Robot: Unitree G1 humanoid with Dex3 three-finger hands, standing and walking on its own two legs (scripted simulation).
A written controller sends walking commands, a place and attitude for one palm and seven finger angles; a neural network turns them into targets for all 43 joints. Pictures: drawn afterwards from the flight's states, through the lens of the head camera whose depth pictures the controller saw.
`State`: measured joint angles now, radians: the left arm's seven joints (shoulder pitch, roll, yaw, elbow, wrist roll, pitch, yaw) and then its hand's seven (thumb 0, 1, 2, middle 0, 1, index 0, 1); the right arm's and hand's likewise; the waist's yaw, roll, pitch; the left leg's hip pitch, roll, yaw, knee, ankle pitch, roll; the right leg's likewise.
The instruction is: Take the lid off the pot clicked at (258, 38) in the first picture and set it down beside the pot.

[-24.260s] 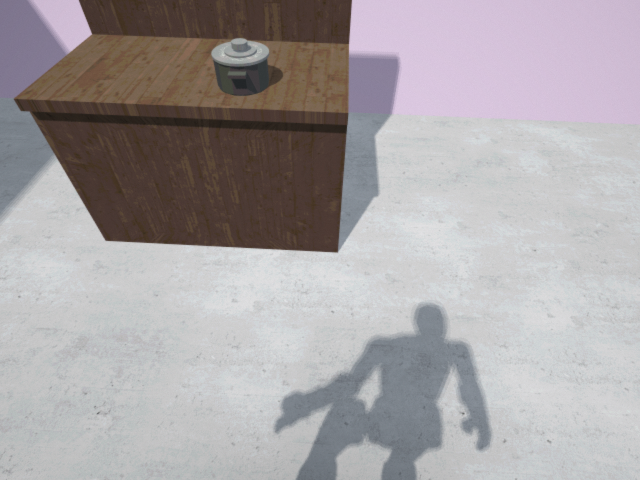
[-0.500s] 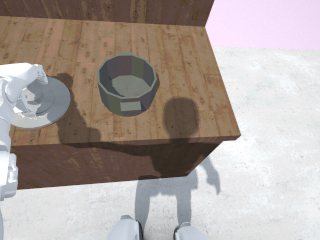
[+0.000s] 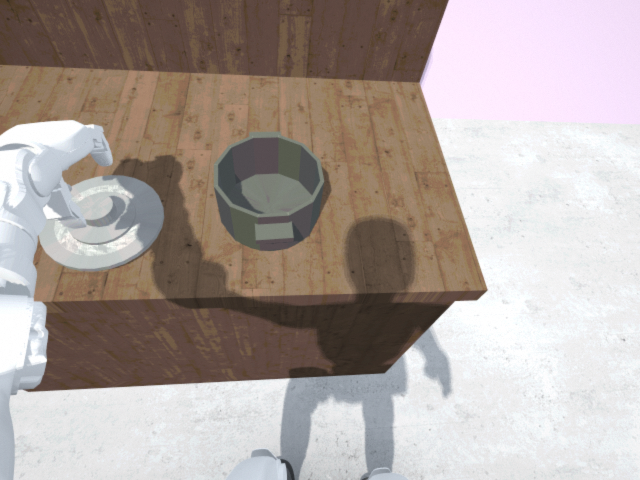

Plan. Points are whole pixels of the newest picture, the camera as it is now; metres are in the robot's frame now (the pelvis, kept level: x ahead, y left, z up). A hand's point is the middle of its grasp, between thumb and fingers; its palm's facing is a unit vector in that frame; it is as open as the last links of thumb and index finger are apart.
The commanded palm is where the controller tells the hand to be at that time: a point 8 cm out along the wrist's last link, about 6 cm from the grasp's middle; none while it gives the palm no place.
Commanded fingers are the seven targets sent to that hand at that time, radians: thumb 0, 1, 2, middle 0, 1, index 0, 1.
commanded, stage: raise the empty hand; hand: left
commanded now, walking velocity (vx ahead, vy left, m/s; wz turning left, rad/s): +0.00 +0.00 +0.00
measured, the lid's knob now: (97, 209) +0.49 +0.32 -0.03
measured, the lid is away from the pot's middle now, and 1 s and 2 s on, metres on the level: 0.26 0.26 0.26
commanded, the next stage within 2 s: draw the hand back to the body in 0.72 s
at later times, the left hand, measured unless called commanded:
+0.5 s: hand (46, 152) +0.46 +0.31 +0.11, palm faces -0.39 -0.11 -0.91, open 11.0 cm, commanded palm +0.49 +0.30 +0.18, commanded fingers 0.00 -0.01 0.64 -0.34 -0.87 -0.34 -0.87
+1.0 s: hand (40, 146) +0.46 +0.31 +0.13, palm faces -0.39 -0.10 -0.92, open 11.0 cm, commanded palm +0.46 +0.30 +0.19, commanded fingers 0.00 -0.01 0.64 -0.34 -0.87 -0.34 -0.87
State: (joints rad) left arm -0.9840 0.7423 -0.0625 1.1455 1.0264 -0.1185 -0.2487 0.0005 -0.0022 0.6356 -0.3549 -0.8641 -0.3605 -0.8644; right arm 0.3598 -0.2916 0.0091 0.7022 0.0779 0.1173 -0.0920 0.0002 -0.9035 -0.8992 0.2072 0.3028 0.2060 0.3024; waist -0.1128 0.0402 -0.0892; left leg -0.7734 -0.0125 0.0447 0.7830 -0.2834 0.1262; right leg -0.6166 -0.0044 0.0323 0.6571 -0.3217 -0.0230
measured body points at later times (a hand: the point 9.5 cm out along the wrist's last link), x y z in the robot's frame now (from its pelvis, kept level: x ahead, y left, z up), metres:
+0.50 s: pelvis +0.02 -0.01 +0.02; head +0.08 +0.01 +0.46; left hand +0.48 +0.31 +0.17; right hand +0.04 -0.30 -0.09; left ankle +0.05 +0.03 -0.71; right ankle +0.00 -0.20 -0.70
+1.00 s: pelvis +0.02 -0.02 +0.02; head +0.09 +0.00 +0.47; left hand +0.48 +0.31 +0.18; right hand +0.07 -0.31 -0.09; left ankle +0.05 +0.03 -0.71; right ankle +0.00 -0.20 -0.70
